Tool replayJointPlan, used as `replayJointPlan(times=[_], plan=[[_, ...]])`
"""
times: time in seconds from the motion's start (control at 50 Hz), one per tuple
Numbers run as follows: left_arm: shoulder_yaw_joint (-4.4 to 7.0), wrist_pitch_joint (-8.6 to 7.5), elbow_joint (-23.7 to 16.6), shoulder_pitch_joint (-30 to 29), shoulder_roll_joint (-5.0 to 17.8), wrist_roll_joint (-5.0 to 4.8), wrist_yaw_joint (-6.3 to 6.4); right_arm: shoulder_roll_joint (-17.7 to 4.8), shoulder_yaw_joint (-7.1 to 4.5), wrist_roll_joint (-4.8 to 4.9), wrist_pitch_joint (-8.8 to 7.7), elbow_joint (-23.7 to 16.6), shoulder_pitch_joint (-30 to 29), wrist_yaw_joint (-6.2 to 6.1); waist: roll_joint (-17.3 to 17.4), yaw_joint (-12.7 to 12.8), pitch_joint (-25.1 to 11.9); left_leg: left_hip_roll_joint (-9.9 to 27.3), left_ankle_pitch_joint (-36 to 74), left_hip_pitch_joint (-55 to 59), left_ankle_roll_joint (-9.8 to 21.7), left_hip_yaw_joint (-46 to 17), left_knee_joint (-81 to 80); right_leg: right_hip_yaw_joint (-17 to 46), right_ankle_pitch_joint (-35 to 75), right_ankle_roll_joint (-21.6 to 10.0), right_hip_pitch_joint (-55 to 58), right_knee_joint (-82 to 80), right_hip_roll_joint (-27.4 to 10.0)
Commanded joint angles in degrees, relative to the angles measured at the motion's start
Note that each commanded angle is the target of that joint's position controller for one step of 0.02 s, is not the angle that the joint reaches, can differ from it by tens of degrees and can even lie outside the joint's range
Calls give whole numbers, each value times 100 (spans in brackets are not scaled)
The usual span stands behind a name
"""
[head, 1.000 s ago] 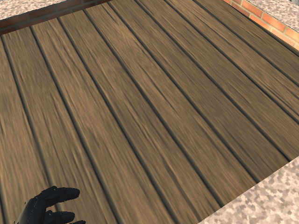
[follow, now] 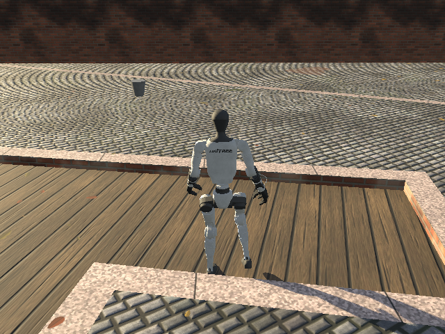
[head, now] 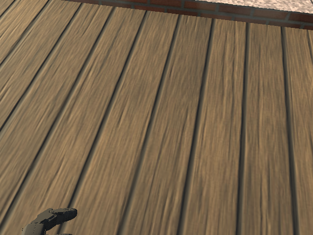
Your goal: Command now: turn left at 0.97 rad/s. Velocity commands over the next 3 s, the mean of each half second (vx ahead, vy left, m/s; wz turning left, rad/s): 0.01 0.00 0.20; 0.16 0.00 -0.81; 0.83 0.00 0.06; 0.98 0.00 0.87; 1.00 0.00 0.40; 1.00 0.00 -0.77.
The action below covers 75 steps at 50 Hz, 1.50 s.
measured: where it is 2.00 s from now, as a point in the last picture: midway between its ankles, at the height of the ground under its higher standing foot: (250, 141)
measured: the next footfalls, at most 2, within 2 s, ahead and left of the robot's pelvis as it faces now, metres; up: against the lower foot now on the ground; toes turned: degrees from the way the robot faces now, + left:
right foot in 0.12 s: +0.14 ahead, -0.15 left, +0.00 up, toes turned +12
left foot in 0.46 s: +0.08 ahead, +0.06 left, +0.00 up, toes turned -1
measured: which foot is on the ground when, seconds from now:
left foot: down 0.00-0.14, up 0.16-0.44, down 0.46-0.90, up 0.92-1.00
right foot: up 0.00-0.10, down 0.12-0.48, up 0.50-0.88, down 0.90-1.00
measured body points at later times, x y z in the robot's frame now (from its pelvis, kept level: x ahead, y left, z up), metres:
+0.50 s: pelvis +0.04 -0.05 +0.00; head +0.07 -0.04 +0.45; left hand +0.12 +0.24 -0.11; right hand +0.23 -0.28 -0.10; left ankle +0.04 +0.06 -0.73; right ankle +0.10 -0.16 -0.73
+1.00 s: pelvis +0.12 -0.14 -0.01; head +0.13 -0.17 +0.43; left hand +0.36 +0.06 -0.09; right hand +0.12 -0.45 -0.12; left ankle +0.09 +0.04 -0.63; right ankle +0.05 -0.20 -0.73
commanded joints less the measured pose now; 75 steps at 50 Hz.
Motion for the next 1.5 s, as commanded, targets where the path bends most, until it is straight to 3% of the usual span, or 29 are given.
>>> replayJointPlan(times=[0.02, 0.12, 0.14, 0.16, 0.18, 0.22, 0.3, 0.36, 0.46, 0.5, 0.52, 0.58, 0.72, 0.88, 0.9, 0.92, 0.94, 0.96, 1.0, 1.02, 1.08, 1.24, 1.3, 1.34, 1.36, 1.38, 1.4, 1.44, 1.5], plan=[[142, -5, -284, 417, 325, -103, -95, -1057, -326, 23, 20, -695, -561, -200, 962, 285, -1303, 977, 467, 370, 950, -1384, -720, -173, 428, 88, 1378, -1698, 393], [402, 31, 21, 1000, 577, -65, -266, -462, -177, 13, 16, -720, -180, -35, 1328, 298, -877, 761, -911, -152, 468, -1666, -116, -475, 479, -364, 3136, -3787, 205], [470, 18, 40, 1316, 808, 47, -278, 0, -63, -67, 3, -691, 169, -15, 424, 271, -980, 167, -2023, -938, 156, -1108, 1381, 648, 521, -795, 4057, -4238, -832], [614, 39, 19, 1339, 1382, 231, -303, 84, -59, 18, -144, -1008, 198, -16, -1632, -22, -805, -712, -3335, -2150, -252, -413, 2697, 2918, 953, -1974, 4152, -5014, -2163], [594, -46, -124, 1176, 1274, 318, -313, -422, -221, -10, -302, -979, 27, -1, -1565, 22, -709, -344, -2963, -2532, -448, -789, 4064, 3820, -8, -2508, 3905, -5335, -2327], [475, 3, -260, 452, 808, 135, -260, -799, -366, -11, -204, -677, -71, -43, -688, -111, -334, -146, -1899, -2217, -492, -606, 4757, 2115, -586, -2008, 3124, -5080, -1562], [258, 168, -99, 190, 354, -78, -286, 147, -19, -178, -127, -444, 234, 190, -611, -266, -409, 266, -884, 33, -751, 731, 2740, 369, -359, -1498, 1739, -5053, -215], [526, 291, -22, 1035, 1082, -98, -191, 21, -42, -19, -232, -821, -629, 212, -1361, 298, -279, 62, -1706, 135, -656, 716, 1339, 1251, -853, -1804, 2399, -5077, -571], [546, 277, -126, 1174, 971, -248, -46, -430, -309, 30, -437, -406, 319, 178, -1036, -60, -720, 560, -474, 2091, -91, 259, -918, 1989, -1045, -1405, 2080, -4616, -527], [465, 154, -539, 736, 628, -298, -101, -954, -490, -307, -408, -215, 749, 206, 1690, -168, -794, 2693, -155, 2749, 1090, -2097, -1374, 127, -1884, -794, -38, -2216, 588], [626, 103, -506, 735, 1038, -176, -123, -620, -378, -294, -455, -346, 470, 179, 1285, -103, -628, 2970, 567, 2638, 1351, -2074, -1331, 225, -1896, -547, -365, -976, 273], [681, 280, -152, 1236, 1000, -131, -187, -199, -236, -63, -490, -483, -400, 101, 840, 302, -567, 2164, 1582, 2204, 789, -428, -1062, -19, -889, -282, -310, 413, 26], [337, 315, -624, 164, 424, -212, -446, -733, -337, -128, -292, -267, 85, -43, 931, -147, -465, 2196, 1399, 1849, 846, 795, -954, -859, 36, -204, 319, -1131, -358], [564, 305, -402, 674, 838, -385, -533, -929, -445, 75, -450, -136, 147, 240, 746, 218, -436, 2575, -2096, 1067, 183, 1356, -467, -1706, -884, -1146, 2784, -3070, 89], [761, 253, -42, 1617, 1174, -414, -473, -638, -349, -33, -484, -127, 175, 261, 149, 636, -720, 2120, -1453, 258, -66, 1917, 1046, -1524, -1063, -1466, 4299, -3336, 274], [929, 145, 180, 2589, 1903, -405, -445, -17, -159, -211, -584, -518, -361, 231, -1726, 901, -572, 1321, -2486, -2082, -479, 2150, 4200, 1344, -1015, -2236, 5552, -3916, -1043], [917, -101, -21, 2879, 2163, -292, -539, -204, -157, 1, -916, -1044, -1012, 257, -2020, 1171, -1020, 328, -2705, -4245, -537, 601, 5241, 4629, -2924, -3386, 6595, -5600, -1901], [773, -245, 26, 2870, 1683, -225, -535, -655, -229, 214, -1192, -1160, -1642, 320, -1106, 1331, -544, 626, -2209, -4884, -349, 90, 5353, 4455, -2831, -3269, 6713, -5748, -2108], [551, -276, -51, 2204, 1188, -258, -471, -625, -224, -15, -1355, -893, -1140, 359, -255, 587, -189, 924, -1244, -4082, -204, 4, 4483, 3074, -1620, -2747, 5569, -5300, -1640], [529, -96, 87, 1805, 1328, 103, -382, -462, -92, -726, -956, -567, -610, 519, -137, 202, 168, 1169, -822, -3010, -358, 422, 3886, 1895, -1005, -2237, 4374, -5399, -1074], [388, -183, 202, 1620, 1093, 19, -465, -368, -17, -514, -482, -372, -172, 670, -420, -66, 179, 914, -97, -1685, -634, 994, 3171, 813, 217, -2140, 3316, -5788, -383], [351, -461, 984, 2498, 1187, -14, -422, -250, 131, -182, -496, -596, -1511, 745, -350, 461, 672, 797, 1089, -1461, 111, 1220, 518, -133, 1815, -1784, 4887, -6548, -1046], [353, -482, 1131, 2328, 1368, 109, -326, -343, 76, -136, -495, -374, -769, 676, -501, 72, 94, 46, 256, -219, 553, 1594, 581, -820, 5917, -1519, 5347, -5488, -1086], [388, -371, 1140, 2057, 1493, 273, -253, -621, -69, -115, -510, 181, 1099, 585, -709, -783, -827, -377, -486, 1396, 776, 1720, 717, -1136, 7562, -1398, 5266, -3066, -1106], [365, -364, 1067, 1823, 1483, 235, -238, -893, -193, -179, -532, 481, 2206, 518, -319, -1328, -1195, -116, -919, 2944, 927, 1122, 432, -1321, 6652, -1307, 4032, -1159, -887], [200, -440, 802, 1958, 836, 47, -395, -1496, -408, -257, -494, 559, 2516, 466, 1234, -1028, -1409, 1244, -3381, 4154, 1811, -1962, -295, -1235, 2603, -968, 1672, 1419, 216], [137, -575, 638, 1719, 797, 163, -477, -1259, -322, -121, -465, 487, 1835, 548, 1501, -542, -1360, 1760, -4102, 4226, 2021, -4492, -1606, -304, -714, -1030, 415, 1918, 759], [76, -725, 434, 1046, 1011, 169, -481, -983, -315, -120, -519, 471, 1458, 545, 159, -379, -418, 1649, -3030, 3084, 1771, -3587, -1812, 61, -176, -1147, 242, 1339, 100], [-29, -516, 322, 932, 835, 372, -470, -621, -154, -115, -652, 602, 1218, 448, 8, 202, 219, 1004, -1714, 1449, 1522, -2360, -2038, -73, -277, -866, 881, 188, -323]])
